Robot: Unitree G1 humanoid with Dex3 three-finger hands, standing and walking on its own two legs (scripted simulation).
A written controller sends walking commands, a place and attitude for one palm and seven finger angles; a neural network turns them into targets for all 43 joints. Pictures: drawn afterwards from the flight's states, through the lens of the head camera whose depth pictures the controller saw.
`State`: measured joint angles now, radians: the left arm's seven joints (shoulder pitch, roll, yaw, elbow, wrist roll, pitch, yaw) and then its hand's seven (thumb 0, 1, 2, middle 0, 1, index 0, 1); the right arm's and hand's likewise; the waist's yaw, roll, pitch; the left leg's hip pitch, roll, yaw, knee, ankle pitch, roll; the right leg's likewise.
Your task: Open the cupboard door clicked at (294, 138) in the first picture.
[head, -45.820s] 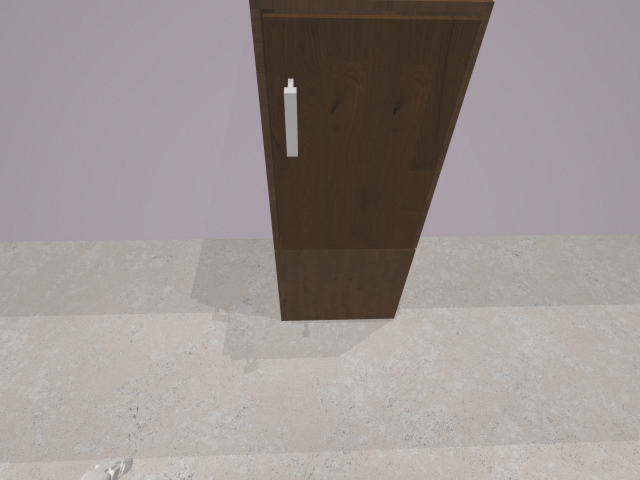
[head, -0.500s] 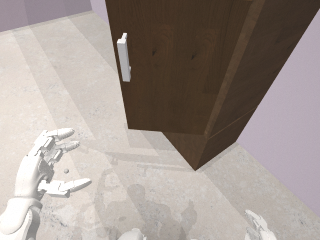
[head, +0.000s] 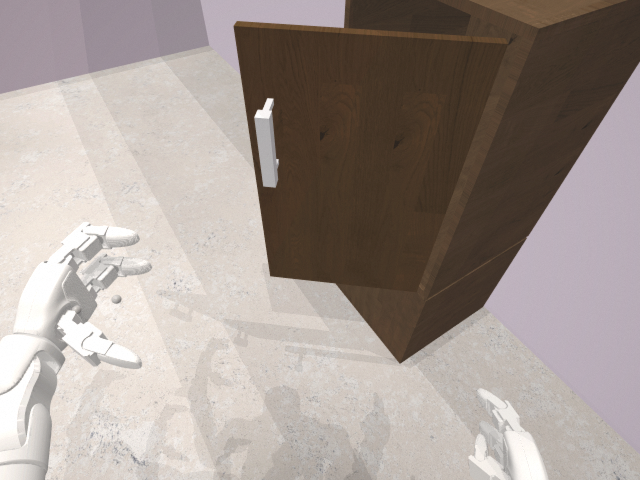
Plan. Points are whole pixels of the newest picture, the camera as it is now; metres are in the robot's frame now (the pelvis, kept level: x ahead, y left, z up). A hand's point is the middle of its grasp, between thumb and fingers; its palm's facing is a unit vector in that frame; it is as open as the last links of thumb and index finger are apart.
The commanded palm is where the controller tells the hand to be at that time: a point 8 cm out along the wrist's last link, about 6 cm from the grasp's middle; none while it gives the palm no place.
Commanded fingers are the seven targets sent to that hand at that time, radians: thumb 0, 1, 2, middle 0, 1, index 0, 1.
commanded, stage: raise the hand with hooked fingers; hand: left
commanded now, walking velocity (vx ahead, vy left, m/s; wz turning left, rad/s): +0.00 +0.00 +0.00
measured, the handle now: (269, 143) +0.59 +0.14 +0.09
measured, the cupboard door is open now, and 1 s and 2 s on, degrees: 50 50 50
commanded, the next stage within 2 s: move the hooked fingers beside the handle in 0.62 s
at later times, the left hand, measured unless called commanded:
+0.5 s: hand (122, 278) +0.30 +0.26 +0.12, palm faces +0.02 -1.00 -0.03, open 14.0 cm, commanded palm +0.26 +0.30 +0.12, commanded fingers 0.00 -0.50 0.30 -0.30 -1.20 -0.30 -1.20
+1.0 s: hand (164, 245) +0.35 +0.23 +0.11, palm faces -0.04 -1.00 -0.03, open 14.0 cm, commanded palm +0.33 +0.28 +0.11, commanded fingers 0.00 -0.50 0.30 -0.30 -1.20 -0.30 -1.20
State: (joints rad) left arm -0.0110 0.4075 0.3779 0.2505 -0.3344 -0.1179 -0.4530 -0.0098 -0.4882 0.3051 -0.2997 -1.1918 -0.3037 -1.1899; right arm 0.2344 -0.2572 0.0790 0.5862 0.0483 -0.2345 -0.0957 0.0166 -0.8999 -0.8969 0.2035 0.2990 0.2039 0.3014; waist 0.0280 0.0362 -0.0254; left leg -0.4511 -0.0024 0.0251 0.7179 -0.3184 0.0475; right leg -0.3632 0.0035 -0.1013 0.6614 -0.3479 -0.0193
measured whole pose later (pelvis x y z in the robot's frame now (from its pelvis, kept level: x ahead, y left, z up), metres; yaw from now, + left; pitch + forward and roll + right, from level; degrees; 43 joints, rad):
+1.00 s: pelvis +0.00 -0.02 +0.00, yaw +0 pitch +4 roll -1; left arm -0.33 0.43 0.36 0.55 -0.29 -0.14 -0.46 -0.01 -0.51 0.30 -0.30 -1.20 -0.30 -1.20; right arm 0.24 -0.28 0.07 0.63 0.06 -0.22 -0.11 0.02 -0.90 -0.90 0.20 0.30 0.20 0.30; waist 0.00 0.03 -0.01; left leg -0.46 0.01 0.02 0.67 -0.29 0.03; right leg -0.38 0.01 -0.10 0.64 -0.33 -0.04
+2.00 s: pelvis +0.00 +0.00 -0.01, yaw -2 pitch +14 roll -2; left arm -0.93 0.61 0.41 1.21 -0.13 -0.28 -0.38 -0.01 -0.51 0.30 -0.30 -1.20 -0.30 -1.20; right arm 0.40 -0.30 0.05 0.67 0.02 -0.04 -0.05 0.01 -0.90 -0.90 0.20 0.30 0.20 0.30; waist -0.15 0.01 -0.05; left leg -0.71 0.03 0.04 0.80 -0.34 0.04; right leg -0.63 0.03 -0.08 0.74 -0.36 -0.03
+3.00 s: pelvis +0.02 +0.00 -0.02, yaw -3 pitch +19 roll -3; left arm -1.03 0.64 0.44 1.25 -0.07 -0.29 -0.30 -0.01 -0.50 0.30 -0.30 -1.20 -0.30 -1.20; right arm 0.39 -0.29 0.05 0.62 -0.01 0.03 -0.02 0.01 -0.90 -0.90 0.20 0.30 0.20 0.30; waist -0.19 0.02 -0.07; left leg -0.81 0.04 0.04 0.87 -0.38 0.04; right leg -0.73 0.04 -0.08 0.78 -0.38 -0.02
